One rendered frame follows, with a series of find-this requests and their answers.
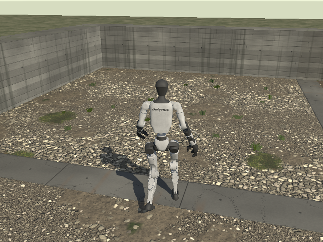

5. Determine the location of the robot left upper arm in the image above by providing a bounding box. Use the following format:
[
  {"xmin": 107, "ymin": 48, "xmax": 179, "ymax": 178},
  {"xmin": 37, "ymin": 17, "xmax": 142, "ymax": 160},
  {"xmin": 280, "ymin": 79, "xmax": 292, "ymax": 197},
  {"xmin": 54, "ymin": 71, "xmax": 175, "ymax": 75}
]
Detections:
[{"xmin": 137, "ymin": 101, "xmax": 151, "ymax": 128}]

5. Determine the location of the left robot hand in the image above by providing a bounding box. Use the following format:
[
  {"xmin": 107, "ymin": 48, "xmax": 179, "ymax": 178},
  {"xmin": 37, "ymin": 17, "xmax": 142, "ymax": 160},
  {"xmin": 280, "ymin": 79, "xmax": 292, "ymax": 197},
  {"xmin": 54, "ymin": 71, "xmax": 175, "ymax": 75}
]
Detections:
[{"xmin": 137, "ymin": 130, "xmax": 149, "ymax": 139}]

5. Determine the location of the right robot hand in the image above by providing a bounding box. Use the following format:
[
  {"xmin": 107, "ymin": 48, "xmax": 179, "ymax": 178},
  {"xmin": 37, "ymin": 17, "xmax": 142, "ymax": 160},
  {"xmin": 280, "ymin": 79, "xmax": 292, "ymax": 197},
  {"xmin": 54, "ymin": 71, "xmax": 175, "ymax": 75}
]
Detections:
[{"xmin": 187, "ymin": 144, "xmax": 198, "ymax": 157}]

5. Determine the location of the robot right upper arm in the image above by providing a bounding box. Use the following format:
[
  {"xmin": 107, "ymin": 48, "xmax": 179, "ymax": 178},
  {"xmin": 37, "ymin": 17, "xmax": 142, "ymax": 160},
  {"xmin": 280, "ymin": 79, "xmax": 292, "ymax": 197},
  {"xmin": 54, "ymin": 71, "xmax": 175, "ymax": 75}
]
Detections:
[{"xmin": 172, "ymin": 101, "xmax": 187, "ymax": 130}]

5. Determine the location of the robot left forearm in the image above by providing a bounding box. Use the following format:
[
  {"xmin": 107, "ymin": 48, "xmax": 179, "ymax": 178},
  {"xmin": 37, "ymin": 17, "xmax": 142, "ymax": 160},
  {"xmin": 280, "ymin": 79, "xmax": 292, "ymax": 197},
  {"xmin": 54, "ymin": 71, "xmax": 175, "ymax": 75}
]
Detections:
[{"xmin": 136, "ymin": 120, "xmax": 143, "ymax": 134}]

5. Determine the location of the robot left foot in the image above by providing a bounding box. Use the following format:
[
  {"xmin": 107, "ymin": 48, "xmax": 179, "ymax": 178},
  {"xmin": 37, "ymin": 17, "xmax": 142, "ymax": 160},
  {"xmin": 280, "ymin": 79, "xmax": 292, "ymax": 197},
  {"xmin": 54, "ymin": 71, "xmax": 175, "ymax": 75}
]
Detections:
[{"xmin": 145, "ymin": 202, "xmax": 155, "ymax": 210}]

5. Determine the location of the robot right forearm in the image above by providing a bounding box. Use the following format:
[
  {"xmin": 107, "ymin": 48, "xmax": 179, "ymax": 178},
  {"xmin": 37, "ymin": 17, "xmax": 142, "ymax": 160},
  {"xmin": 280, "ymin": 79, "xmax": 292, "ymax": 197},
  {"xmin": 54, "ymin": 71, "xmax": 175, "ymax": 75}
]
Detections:
[{"xmin": 183, "ymin": 122, "xmax": 196, "ymax": 146}]

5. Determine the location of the humanoid robot head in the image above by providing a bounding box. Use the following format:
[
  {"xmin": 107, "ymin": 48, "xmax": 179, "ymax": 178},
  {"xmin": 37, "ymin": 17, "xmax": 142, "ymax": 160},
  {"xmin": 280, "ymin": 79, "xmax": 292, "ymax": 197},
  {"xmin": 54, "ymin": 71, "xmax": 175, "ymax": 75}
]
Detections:
[{"xmin": 153, "ymin": 79, "xmax": 170, "ymax": 103}]

